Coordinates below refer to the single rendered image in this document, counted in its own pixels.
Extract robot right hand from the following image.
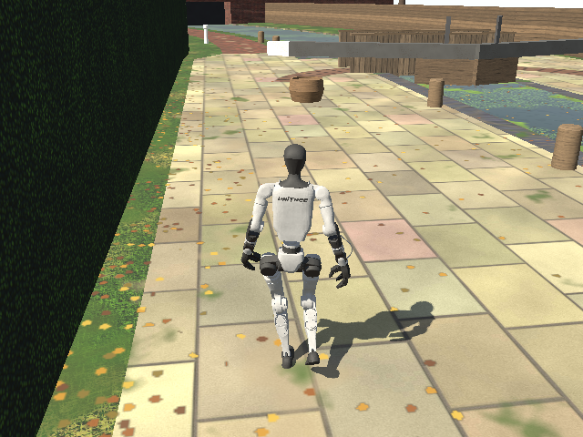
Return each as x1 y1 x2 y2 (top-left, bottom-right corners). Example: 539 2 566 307
329 263 351 289

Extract robot left forearm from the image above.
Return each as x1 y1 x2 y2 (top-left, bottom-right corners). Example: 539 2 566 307
243 219 260 255

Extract robot right forearm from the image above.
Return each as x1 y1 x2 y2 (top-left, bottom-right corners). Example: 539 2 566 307
328 222 348 267

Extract left robot upper arm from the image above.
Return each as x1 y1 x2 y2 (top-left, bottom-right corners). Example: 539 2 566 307
250 183 275 233

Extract left robot foot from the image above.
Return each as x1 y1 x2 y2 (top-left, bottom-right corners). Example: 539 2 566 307
281 345 294 369

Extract right robot shin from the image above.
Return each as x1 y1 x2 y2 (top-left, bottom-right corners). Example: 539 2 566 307
303 295 317 353

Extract robot left hand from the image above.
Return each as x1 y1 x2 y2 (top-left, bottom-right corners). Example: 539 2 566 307
241 251 261 270

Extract right robot upper arm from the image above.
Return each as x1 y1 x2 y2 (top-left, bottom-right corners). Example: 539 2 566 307
312 184 337 237

